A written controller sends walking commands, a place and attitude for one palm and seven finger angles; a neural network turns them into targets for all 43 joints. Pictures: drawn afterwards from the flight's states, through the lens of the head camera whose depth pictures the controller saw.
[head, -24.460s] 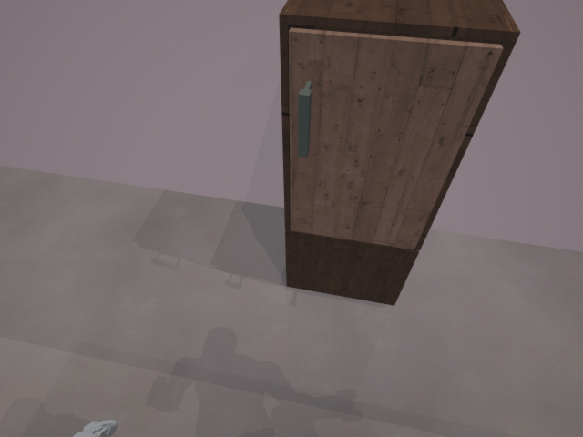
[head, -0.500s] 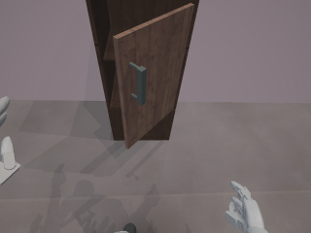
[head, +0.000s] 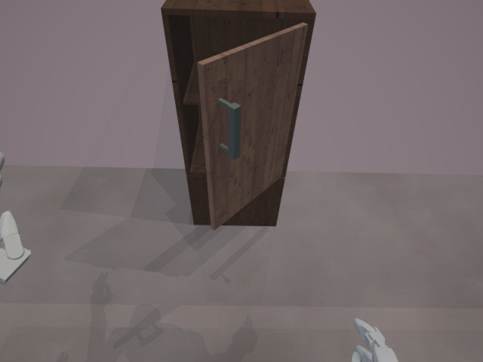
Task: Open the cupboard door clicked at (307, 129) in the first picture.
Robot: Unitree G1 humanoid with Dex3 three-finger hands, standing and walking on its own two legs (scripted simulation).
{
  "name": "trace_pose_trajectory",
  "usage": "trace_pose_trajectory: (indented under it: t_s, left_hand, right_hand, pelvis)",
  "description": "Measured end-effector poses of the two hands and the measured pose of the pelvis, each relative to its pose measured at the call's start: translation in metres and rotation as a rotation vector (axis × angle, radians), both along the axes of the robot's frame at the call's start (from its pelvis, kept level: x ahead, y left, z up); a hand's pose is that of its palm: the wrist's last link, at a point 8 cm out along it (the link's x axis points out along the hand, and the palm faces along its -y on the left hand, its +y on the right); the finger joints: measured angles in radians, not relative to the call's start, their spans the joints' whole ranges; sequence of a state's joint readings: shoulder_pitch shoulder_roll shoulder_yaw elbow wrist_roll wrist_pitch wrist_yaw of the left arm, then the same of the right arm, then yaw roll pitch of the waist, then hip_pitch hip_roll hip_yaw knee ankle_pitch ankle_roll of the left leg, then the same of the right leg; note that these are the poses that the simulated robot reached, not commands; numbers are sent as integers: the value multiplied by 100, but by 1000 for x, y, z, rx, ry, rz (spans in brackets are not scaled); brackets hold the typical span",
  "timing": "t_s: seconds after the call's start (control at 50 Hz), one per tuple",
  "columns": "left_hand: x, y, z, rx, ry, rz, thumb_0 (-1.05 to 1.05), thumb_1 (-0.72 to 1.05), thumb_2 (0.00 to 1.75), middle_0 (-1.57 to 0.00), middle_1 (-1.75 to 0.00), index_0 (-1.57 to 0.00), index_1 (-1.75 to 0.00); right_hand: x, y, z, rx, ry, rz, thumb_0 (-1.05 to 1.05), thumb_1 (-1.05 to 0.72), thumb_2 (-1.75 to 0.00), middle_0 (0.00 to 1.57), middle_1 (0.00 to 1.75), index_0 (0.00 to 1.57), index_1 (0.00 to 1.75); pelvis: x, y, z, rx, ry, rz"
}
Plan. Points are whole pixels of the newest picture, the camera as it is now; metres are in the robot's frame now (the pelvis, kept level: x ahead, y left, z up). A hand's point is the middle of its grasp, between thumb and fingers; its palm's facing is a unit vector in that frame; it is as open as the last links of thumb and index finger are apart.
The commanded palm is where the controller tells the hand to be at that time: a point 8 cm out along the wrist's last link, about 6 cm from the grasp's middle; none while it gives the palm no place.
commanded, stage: stop stepping back and stand still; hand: left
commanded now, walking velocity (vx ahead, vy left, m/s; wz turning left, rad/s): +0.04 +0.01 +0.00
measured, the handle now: (228, 129) +0.64 +0.06 +0.05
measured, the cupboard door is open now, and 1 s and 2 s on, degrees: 46 46 46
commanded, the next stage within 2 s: let the arm hang, fingers relaxed in 0.24 s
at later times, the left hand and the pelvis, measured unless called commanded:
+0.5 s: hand (97, 329) +0.19 +0.25 -0.05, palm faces +0.07 -0.90 -0.43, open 7.4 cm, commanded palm none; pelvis -0.01 +0.01 +0.00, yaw +1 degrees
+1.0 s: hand out of the picture -0.03 +0.21 -0.16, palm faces +0.04 -0.96 -0.28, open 7.4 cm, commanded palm none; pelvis -0.01 -0.01 +0.01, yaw +1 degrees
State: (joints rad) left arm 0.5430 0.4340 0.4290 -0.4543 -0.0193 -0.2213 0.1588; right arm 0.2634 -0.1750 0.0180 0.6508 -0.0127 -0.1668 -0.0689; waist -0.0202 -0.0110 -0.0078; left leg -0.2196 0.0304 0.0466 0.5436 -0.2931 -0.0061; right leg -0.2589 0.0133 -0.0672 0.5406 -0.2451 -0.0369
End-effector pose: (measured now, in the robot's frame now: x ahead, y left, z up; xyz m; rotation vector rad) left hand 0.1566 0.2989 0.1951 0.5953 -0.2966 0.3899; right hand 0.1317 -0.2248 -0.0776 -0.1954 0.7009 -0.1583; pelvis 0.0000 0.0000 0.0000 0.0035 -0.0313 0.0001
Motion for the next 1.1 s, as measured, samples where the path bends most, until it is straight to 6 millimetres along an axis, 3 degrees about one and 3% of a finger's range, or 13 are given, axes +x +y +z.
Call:
trace_pose_trajectory:
  t_s: [0.18, 0.34, 0.36, 0.4, 0.44, 0.48, 0.52, 0.56, 0.64, 0.76, 0.88, 0.98, 1.1]
  left_hand:
    - [-7, 2, -25, -100, 68, 29, 2, 88, 90, -21, -31, -21, -30]
    - [5, 5, -16, -67, 65, 29, 2, 88, 90, -21, -31, -21, -30]
    - [9, 5, -22, -63, 83, 12, 2, 88, 90, -21, -31, -21, -30]
    - [23, 8, -61, -102, 253, 0, 1, 89, 90, -20, -30, -20, -30]
    - [30, 9, -120, -193, 500, 28, 1, 89, 90, -20, -30, -20, -30]
    - [22, 1, -182, -288, 754, 61, 1, 90, 90, -20, -30, -20, -30]
    - [0, -16, -236, -370, 984, 78, 1, 90, 90, -20, -30, -19, -30]
    - [-31, -38, -278, -446, 1176, 82, 1, 90, 90, -20, -30, -19, -29]
    - [-96, -81, -326, -595, 1438, 100, 2, 91, 90, -20, -30, -20, -30]
    - [-155, -68, -332, -654, 1537, 264, -1, 98, 90, -21, -30, -21, -30]
    - [-189, -52, -323, -633, 1616, 366, 0, 94, 90, -20, -30, -20, -30]
    - [-192, -47, -318, -620, 1618, 392, 1, 92, 90, -20, -30, -20, -30]
    - [-172, -52, -318, -623, 1574, 359, 1, 91, 90, -20, -30, -20, -30]
  right_hand:
    - [1, -2, -5, -21, 52, 16, 2, -90, -90, 20, 30, 20, 30]
    - [10, -1, 7, -33, 34, 25, 2, -90, -90, 20, 30, 20, 30]
    - [12, -2, 4, -18, 24, 37, 2, -90, -90, 20, 30, 20, 30]
    - [15, -6, -9, 2, 65, 70, 1, -90, -90, 20, 30, 20, 30]
    - [13, -11, -23, 8, 132, 75, 1, -90, -90, 20, 30, 20, 30]
    - [5, -17, -33, 10, 190, 63, 1, -90, -90, 20, 30, 20, 30]
    - [-7, -22, -39, 8, 244, 43, 1, -90, -90, 20, 30, 20, 30]
    - [-25, -28, -42, -1, 308, 20, 1, -90, -90, 20, 30, 20, 30]
    - [-70, -35, -45, -25, 470, -18, 1, -91, -90, 20, 30, 20, 30]
    - [-132, -33, -50, -19, 700, -39, 1, -91, -90, 20, 30, 20, 29]
    - [-164, -20, -58, 35, 785, -60, 1, -91, -90, 20, 30, 20, 29]
    - [-171, -7, -63, 74, 794, -62, 1, -91, -90, 20, 30, 20, 29]
    - [-163, 2, -66, 96, 766, -58, 1, -91, -90, 20, 30, 20, 29]
  pelvis:
    - [-5, 4, 0, -17, 3, -8]
    - [-1, 3, 6, -2, 18, -7]
    - [-2, 4, 6, -5, 26, -1]
    - [-4, 6, 3, -5, 40, 11]
    - [-7, 8, 0, -1, 48, 18]
    - [-10, 8, -2, 5, 48, 16]
    - [-12, 7, -3, 9, 42, 11]
    - [-13, 4, -2, 12, 33, 8]
    - [-15, -1, 2, 8, 20, 10]
    - [-14, -9, 7, -5, 17, 27]
    - [-12, -9, 9, -8, 9, 26]
    - [-11, -7, 10, -7, 9, 23]
    - [-8, -5, 10, -2, 9, 19]
